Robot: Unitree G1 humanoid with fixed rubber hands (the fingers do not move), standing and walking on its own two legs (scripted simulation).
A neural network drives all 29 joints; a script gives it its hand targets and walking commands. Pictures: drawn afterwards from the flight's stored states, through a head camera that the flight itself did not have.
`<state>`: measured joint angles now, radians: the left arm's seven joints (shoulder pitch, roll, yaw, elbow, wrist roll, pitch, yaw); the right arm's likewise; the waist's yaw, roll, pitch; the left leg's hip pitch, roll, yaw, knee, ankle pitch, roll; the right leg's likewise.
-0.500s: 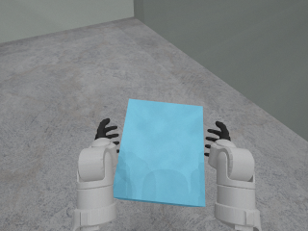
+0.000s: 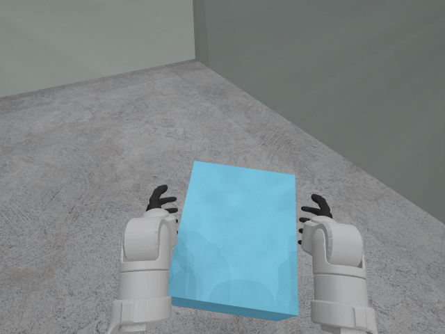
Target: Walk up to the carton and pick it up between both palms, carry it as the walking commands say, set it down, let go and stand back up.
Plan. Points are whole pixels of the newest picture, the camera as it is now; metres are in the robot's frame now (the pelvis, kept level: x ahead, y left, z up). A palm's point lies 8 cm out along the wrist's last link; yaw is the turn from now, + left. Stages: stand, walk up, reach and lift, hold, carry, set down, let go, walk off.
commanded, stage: carry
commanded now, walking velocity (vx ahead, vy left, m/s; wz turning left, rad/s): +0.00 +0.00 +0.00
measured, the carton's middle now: (234, 239) +0.33 +0.00 -0.01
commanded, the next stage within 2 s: hold in 0.70 s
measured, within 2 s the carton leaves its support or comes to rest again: neither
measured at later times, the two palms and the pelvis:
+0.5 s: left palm (151, 235) +0.27 +0.15 +0.08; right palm (326, 244) +0.27 -0.15 +0.08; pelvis -0.01 +0.00 +0.00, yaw -1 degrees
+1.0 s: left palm (152, 237) +0.29 +0.15 +0.05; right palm (320, 245) +0.28 -0.15 +0.05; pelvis -0.01 +0.00 +0.01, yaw -11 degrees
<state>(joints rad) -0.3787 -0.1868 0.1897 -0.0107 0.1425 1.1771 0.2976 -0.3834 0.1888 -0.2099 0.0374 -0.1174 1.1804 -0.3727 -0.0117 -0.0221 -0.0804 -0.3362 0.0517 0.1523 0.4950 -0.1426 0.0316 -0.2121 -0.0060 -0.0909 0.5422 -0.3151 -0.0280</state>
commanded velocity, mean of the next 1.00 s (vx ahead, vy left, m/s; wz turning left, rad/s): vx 0.00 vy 0.00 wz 0.00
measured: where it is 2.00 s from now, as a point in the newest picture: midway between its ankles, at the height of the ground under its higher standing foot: outside the picture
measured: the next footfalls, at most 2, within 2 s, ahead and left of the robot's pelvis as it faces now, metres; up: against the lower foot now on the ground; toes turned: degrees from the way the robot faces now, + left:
none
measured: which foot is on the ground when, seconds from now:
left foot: down 0.00-1.00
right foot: down 0.00-1.00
